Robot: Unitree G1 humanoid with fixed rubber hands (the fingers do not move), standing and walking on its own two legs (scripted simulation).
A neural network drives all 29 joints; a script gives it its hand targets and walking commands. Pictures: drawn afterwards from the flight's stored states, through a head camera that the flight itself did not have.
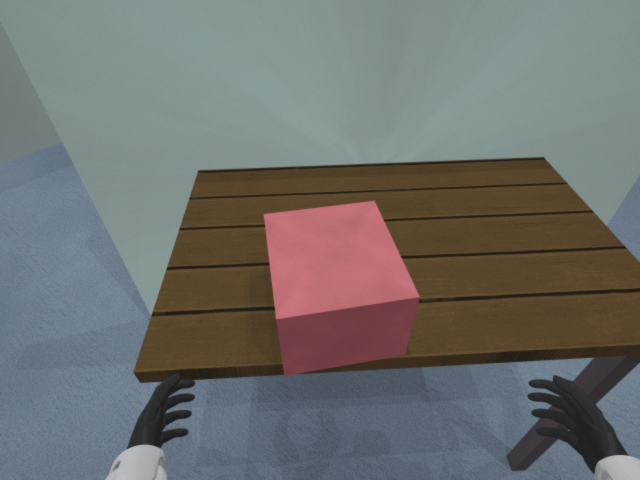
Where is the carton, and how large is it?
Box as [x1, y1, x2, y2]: [264, 201, 419, 375]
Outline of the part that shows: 374,201 264,214 274,305 284,375 404,354 419,296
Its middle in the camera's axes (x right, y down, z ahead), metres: +0.02 +0.07 +0.61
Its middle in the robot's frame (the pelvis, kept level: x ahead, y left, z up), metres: +0.42 +0.02 +0.01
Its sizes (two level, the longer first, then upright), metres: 0.210 0.187 0.142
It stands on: a table, 0.72 m high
